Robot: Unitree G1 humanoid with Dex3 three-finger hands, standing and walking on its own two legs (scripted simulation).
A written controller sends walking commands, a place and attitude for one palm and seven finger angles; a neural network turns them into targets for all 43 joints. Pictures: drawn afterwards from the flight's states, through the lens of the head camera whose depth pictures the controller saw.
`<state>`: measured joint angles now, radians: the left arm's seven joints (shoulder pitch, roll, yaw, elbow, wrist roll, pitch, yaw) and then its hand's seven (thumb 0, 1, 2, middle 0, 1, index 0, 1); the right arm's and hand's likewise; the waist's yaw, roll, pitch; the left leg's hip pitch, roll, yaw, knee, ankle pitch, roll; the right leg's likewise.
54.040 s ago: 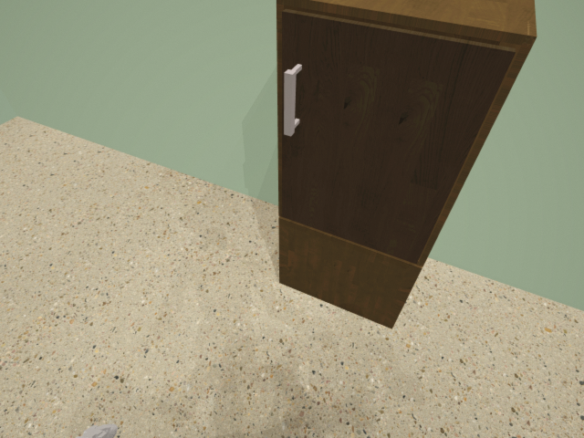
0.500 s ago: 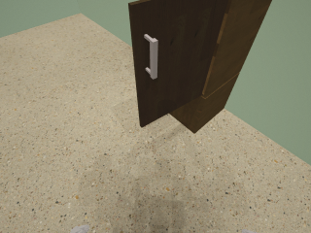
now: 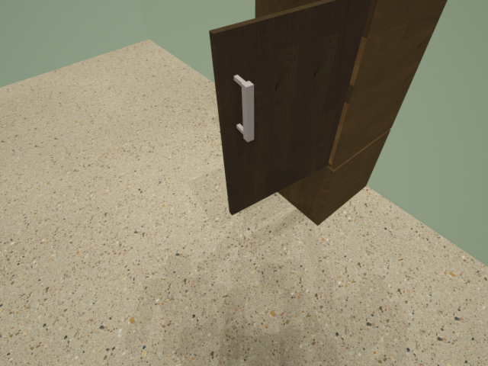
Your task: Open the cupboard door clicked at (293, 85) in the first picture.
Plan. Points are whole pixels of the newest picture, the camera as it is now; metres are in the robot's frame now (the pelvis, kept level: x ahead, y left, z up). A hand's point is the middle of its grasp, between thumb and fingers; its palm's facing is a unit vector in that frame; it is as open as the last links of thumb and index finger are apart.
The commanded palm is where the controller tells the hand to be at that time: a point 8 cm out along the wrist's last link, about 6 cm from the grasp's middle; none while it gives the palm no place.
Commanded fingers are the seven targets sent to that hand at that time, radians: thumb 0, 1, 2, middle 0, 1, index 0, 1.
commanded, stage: let the arm hang, fingers relaxed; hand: left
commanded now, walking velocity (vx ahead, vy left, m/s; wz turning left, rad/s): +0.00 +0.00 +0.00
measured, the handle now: (243, 109) +0.63 +0.04 +0.08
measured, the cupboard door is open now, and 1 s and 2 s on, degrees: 82 82 82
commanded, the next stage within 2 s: look to check the result in 0.32 s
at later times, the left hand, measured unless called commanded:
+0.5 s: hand out of the picture +0.10 +0.22 -0.16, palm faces -0.01 -0.96 -0.29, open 7.4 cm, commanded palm none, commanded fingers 0.00 0.90 0.90 -0.20 -0.30 -0.20 -0.30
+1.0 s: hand out of the picture +0.11 +0.23 -0.16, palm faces -0.01 -0.95 -0.30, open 7.4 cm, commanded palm none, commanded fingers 0.00 0.90 0.90 -0.20 -0.30 -0.20 -0.30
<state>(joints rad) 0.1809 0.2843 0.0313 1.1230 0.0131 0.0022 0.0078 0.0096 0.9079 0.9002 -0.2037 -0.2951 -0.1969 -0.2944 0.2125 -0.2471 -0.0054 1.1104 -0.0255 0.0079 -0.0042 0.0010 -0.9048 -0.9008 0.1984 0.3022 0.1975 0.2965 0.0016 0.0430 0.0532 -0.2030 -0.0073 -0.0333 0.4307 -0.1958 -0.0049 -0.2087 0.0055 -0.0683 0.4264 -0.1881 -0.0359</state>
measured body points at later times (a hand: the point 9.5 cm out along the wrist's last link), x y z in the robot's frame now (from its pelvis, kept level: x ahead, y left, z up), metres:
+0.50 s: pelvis +0.03 +0.00 +0.01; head +0.05 -0.01 +0.45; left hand +0.10 +0.27 -0.14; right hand +0.09 -0.27 -0.14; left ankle +0.02 +0.12 -0.74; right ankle +0.03 -0.10 -0.74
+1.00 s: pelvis +0.04 +0.00 +0.01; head +0.06 -0.01 +0.46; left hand +0.11 +0.27 -0.13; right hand +0.10 -0.28 -0.14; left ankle +0.02 +0.12 -0.74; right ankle +0.03 -0.10 -0.74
